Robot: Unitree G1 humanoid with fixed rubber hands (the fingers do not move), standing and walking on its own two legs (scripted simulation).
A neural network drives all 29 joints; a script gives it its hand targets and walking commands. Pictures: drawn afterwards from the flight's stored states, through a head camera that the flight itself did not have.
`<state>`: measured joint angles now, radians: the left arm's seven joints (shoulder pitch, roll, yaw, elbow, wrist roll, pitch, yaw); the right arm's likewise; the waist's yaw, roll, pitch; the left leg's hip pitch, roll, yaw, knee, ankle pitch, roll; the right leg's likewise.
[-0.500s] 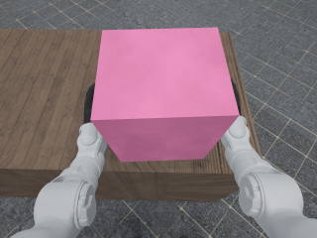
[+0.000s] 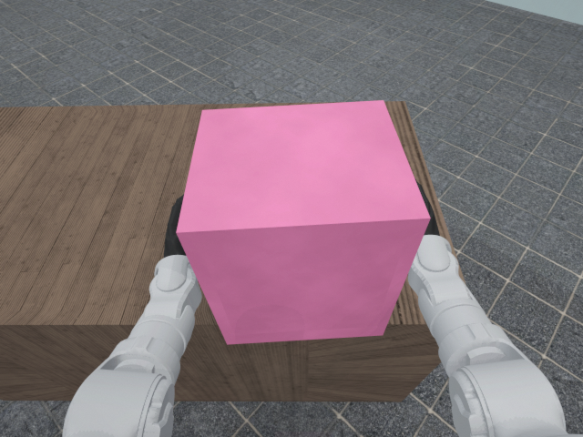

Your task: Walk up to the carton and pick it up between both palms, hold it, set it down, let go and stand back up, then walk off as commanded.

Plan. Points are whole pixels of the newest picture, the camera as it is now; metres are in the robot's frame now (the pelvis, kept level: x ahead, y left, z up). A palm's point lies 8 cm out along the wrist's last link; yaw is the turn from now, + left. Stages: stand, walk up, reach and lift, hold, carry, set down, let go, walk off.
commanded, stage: reach and lift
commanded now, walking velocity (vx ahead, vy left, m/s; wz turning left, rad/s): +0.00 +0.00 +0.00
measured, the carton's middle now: (299, 231) +0.43 +0.00 +0.03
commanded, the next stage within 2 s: hold in 1.74 s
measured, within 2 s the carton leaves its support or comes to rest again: neither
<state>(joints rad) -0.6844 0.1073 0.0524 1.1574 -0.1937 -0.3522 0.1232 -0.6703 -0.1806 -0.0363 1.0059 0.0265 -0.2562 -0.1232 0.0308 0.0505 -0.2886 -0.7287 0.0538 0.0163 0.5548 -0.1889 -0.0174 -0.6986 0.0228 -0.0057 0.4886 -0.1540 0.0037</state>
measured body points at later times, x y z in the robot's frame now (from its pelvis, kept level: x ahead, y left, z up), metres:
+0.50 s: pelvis -0.04 -0.01 +0.01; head -0.06 -0.03 +0.46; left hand +0.39 +0.18 +0.19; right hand +0.41 -0.17 +0.19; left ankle +0.03 +0.13 -0.73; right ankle +0.03 -0.12 -0.73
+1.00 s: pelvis -0.02 +0.00 +0.02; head -0.08 +0.00 +0.46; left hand +0.38 +0.20 +0.20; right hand +0.40 -0.15 +0.21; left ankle +0.03 +0.13 -0.73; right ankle +0.03 -0.12 -0.73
